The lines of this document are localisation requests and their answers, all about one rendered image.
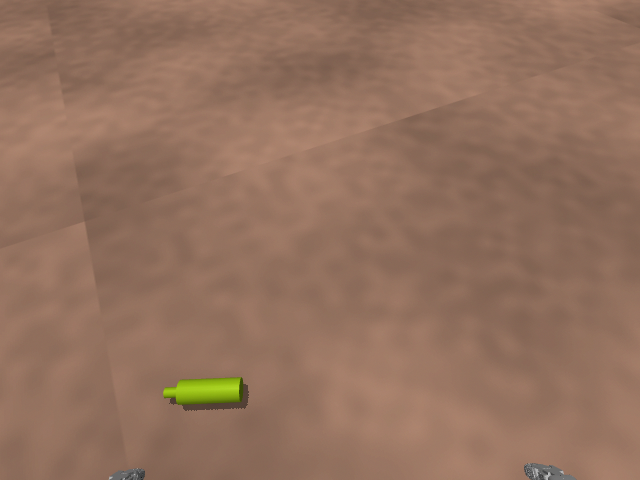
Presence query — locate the bottle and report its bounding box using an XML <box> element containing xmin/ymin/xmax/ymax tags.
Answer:
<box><xmin>163</xmin><ymin>377</ymin><xmax>243</xmax><ymax>405</ymax></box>

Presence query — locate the right robot hand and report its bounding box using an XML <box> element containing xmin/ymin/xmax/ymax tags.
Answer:
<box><xmin>524</xmin><ymin>463</ymin><xmax>576</xmax><ymax>480</ymax></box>

